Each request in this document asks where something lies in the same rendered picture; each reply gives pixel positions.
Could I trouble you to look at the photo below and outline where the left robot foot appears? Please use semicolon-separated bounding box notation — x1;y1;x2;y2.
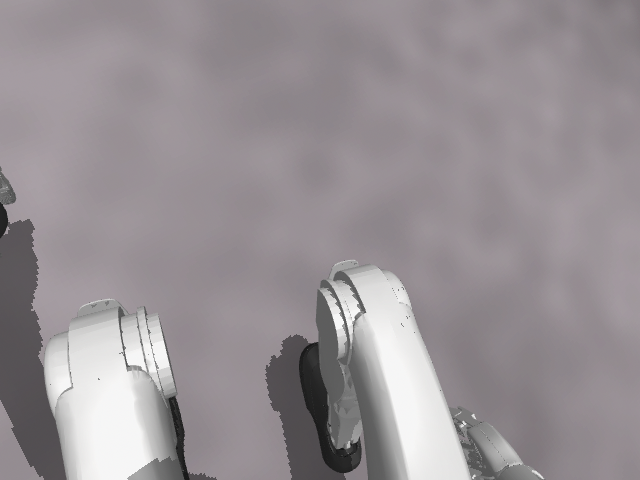
168;396;190;480

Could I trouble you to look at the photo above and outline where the left robot hand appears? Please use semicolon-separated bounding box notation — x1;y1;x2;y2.
0;167;16;258

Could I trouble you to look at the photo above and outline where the right robot foot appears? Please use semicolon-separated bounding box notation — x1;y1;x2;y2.
299;342;362;473

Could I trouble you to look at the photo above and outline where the ball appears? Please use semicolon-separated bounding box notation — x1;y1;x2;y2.
0;203;8;238

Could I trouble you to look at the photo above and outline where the right robot hand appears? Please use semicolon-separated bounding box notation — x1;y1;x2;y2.
449;406;524;480

